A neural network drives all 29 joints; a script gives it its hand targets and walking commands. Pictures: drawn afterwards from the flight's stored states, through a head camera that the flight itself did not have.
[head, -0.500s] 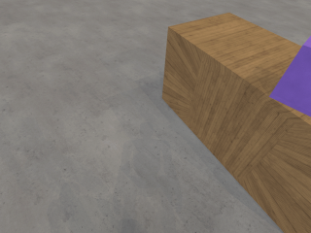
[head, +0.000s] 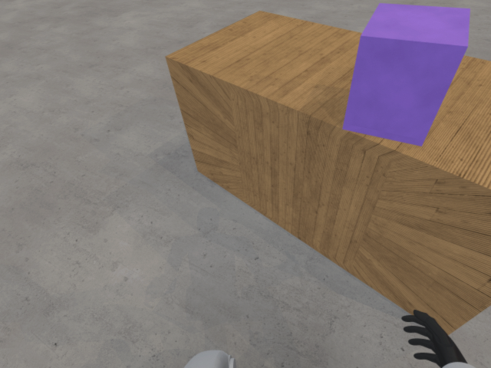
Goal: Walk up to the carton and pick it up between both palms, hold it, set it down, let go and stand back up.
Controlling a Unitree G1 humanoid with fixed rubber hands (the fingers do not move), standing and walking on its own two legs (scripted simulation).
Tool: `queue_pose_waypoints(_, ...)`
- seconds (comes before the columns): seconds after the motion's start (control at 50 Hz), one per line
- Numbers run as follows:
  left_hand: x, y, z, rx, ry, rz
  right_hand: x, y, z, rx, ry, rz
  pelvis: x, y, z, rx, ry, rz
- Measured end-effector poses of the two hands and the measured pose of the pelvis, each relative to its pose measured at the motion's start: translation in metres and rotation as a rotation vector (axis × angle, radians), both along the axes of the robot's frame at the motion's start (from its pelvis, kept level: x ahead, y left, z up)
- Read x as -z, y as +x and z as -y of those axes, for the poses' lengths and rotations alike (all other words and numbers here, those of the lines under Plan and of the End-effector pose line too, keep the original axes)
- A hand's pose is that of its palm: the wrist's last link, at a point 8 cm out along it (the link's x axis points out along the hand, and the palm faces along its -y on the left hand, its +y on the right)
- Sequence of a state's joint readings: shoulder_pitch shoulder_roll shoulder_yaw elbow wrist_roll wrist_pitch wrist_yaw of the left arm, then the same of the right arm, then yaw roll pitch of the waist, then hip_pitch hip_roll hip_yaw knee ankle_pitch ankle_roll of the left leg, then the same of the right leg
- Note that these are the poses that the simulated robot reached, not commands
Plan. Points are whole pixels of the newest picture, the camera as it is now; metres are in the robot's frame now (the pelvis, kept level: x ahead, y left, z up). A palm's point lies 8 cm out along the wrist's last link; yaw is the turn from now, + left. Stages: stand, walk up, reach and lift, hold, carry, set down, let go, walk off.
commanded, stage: walk up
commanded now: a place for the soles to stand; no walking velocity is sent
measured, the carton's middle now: (400, 74) +0.78 -0.37 +0.07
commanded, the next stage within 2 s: none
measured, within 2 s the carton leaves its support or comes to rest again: neither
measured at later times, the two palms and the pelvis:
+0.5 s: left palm (117, 213) +0.46 +0.33 -0.06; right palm out of the picture +0.13 -0.22 -0.04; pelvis +0.22 +0.08 +0.02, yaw -19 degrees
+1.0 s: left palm (156, 164) +0.62 +0.27 -0.06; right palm (397, 235) +0.38 -0.28 -0.05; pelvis +0.42 +0.04 +0.02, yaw -32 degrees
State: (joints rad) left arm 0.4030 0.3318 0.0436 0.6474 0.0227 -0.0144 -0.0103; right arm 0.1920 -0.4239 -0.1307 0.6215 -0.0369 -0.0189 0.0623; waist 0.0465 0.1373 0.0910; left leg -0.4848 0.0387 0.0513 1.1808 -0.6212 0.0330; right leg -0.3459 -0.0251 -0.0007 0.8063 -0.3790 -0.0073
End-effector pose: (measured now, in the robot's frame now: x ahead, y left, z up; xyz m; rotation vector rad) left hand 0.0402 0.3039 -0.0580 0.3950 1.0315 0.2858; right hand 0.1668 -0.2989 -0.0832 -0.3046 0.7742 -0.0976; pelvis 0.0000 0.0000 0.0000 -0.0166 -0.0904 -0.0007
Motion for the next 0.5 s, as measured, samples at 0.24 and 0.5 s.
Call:
queue_pose_waypoints(0.24, 0.030, 0.143, -0.039, 0.207, -0.070, -0.074, -0.034, 0.029, -0.025, 0.138, -0.117, -0.064, -0.001, 0.109, -0.052, 0.160, 0.018, -0.059)
queue_pose_waypoints(0.5, 0.001, 0.418, -0.023, 0.517, -0.066, 0.103, -0.041, -0.041, -0.081, 0.465, -0.113, -0.325, -0.018, 0.219, -0.077, 0.328, 0.022, -0.032)
